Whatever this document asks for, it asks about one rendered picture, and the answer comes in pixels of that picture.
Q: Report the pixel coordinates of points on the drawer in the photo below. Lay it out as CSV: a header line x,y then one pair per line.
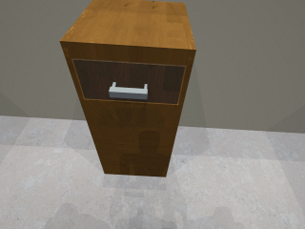
x,y
97,76

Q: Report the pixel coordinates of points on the cabinet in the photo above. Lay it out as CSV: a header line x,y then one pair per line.
x,y
132,138

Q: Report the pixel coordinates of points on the handle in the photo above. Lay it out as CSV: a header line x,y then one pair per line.
x,y
131,93

